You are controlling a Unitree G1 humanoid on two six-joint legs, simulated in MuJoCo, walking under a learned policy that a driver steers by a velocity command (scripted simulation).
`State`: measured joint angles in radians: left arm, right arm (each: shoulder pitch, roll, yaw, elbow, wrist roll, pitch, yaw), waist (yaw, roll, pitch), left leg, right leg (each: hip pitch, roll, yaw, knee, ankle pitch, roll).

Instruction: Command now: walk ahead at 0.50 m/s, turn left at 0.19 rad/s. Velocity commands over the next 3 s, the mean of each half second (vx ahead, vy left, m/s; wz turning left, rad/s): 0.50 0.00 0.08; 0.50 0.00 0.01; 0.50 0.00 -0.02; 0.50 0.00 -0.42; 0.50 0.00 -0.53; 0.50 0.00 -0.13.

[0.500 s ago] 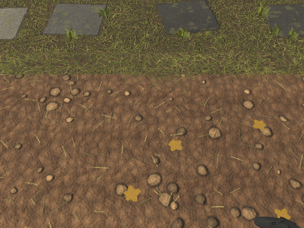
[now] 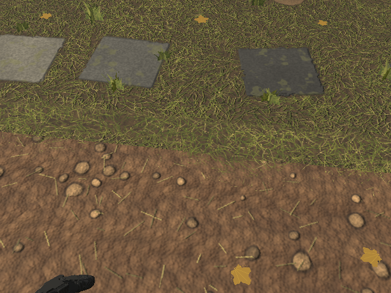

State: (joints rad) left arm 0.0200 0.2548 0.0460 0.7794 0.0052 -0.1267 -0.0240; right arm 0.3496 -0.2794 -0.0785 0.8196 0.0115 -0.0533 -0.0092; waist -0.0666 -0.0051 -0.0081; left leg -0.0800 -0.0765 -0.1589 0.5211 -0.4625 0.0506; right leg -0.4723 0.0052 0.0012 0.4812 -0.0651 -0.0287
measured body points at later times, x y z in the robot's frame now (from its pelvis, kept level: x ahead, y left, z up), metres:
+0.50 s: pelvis +0.26 +0.01 +0.01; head +0.30 +0.01 +0.46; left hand +0.22 +0.29 -0.12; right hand +0.52 -0.20 -0.06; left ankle +0.40 +0.13 -0.72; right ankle +0.12 -0.11 -0.72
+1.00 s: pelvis +0.53 +0.01 +0.01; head +0.56 +0.01 +0.46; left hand +0.75 +0.24 -0.08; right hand +0.53 -0.27 -0.12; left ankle +0.40 +0.13 -0.72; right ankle +0.69 -0.12 -0.71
